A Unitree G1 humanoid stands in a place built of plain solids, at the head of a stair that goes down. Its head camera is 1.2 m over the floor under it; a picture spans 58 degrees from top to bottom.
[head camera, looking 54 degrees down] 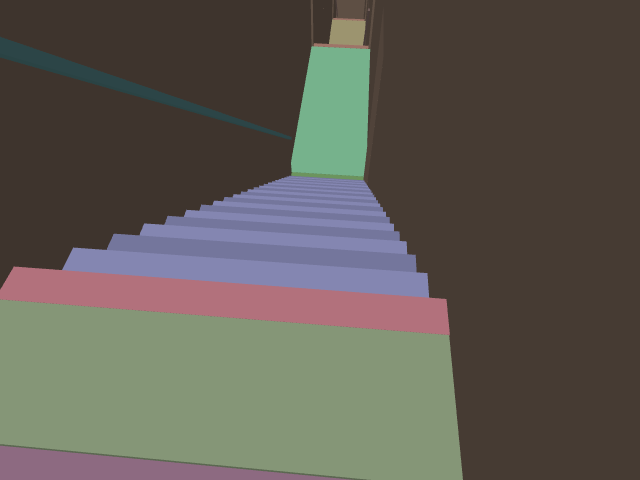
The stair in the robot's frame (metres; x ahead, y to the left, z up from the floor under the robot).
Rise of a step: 0.21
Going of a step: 0.23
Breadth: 1.40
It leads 5 degrees to the right of straight ahead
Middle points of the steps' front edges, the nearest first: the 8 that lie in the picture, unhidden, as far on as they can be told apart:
0.70 0.30 0.00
0.93 0.29 -0.21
1.16 0.27 -0.42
1.38 0.25 -0.63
1.61 0.23 -0.84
1.83 0.21 -1.05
2.06 0.19 -1.26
2.28 0.17 -1.47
